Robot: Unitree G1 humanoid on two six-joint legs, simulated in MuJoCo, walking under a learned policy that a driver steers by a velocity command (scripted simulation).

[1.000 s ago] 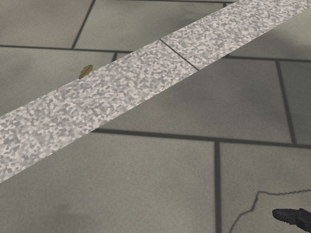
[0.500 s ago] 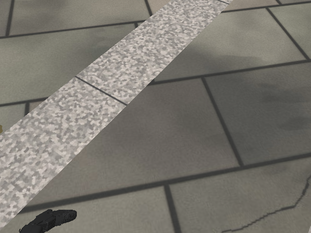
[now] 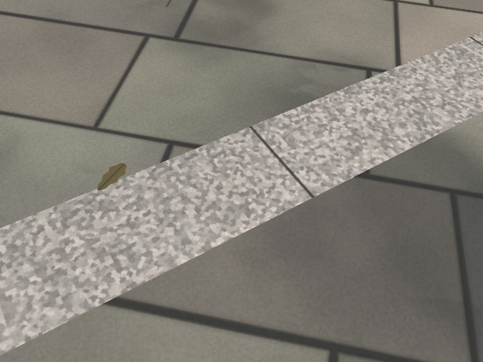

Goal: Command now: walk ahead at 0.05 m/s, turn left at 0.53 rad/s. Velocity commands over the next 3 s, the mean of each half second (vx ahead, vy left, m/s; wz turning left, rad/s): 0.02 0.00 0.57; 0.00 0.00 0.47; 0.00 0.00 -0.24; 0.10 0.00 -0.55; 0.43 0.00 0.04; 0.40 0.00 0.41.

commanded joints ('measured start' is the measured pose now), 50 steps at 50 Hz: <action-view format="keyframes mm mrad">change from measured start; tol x16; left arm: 1 29 56 11 -57 51 0 -6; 50 8 134 29 -41 12 23 10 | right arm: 1 120 -265 -75 -57 -4 -10 -29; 50 -51 -108 -7 -118 -17 -72 -18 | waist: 1 0 349 -99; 5 -21 107 -126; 22 25 152 -139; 25 -17 -256 -122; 42 -21 -164 -102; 45 10 308 -160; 50 -2 147 -90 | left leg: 1 333 264 -419 -206 615 201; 21 164 86 -524 -175 293 181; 25 -245 -164 -191 380 -421 -28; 30 -282 -92 -140 607 -180 -105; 41 8 -48 9 18 -101 -61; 43 210 -68 2 -232 125 -1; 45 414 315 -455 -221 674 221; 50 195 175 -255 -267 426 201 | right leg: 1 -297 20 1 390 -366 49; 3 -415 77 254 655 -397 46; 7 -356 71 288 630 -167 43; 21 -53 139 309 -12 -55 28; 25 161 -331 744 -217 383 -299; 37 215 -197 299 -190 396 -244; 43 88 -162 236 -27 310 -137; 45 -270 32 123 348 -400 45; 50 -227 16 269 557 -226 62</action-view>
